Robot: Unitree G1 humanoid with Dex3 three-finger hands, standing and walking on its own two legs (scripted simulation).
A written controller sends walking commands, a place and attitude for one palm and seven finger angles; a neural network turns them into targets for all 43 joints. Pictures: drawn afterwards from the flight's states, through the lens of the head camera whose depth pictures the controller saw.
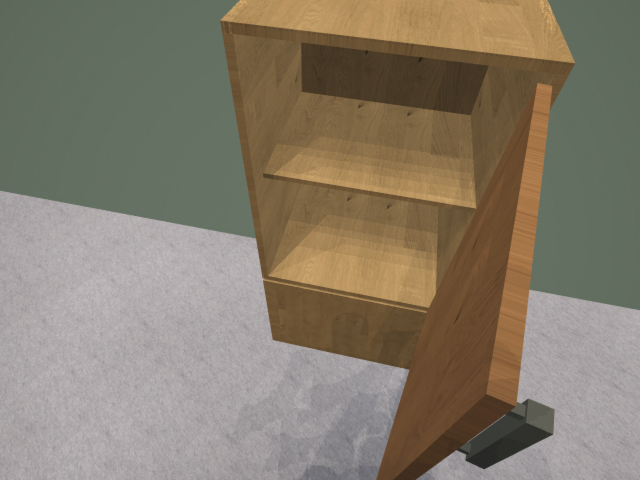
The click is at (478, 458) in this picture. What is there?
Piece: cupboard door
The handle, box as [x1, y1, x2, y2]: [457, 399, 554, 468]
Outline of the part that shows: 554,409 530,399 527,399 522,403 517,402 514,408 457,450 466,454 465,460 482,468 485,468 552,434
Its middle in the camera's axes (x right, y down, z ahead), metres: +0.16 +0.19 +0.38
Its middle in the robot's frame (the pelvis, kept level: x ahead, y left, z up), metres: +0.18 -0.15 +0.06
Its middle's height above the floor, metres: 0.83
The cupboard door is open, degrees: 78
